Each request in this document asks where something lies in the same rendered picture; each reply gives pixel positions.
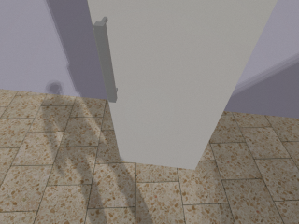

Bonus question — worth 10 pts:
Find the fridge door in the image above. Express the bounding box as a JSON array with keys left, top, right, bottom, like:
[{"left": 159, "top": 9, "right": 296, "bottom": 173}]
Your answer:
[{"left": 87, "top": 0, "right": 278, "bottom": 170}]

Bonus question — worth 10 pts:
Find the handle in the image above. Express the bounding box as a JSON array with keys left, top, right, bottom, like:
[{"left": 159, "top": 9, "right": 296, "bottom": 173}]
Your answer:
[{"left": 93, "top": 16, "right": 118, "bottom": 103}]

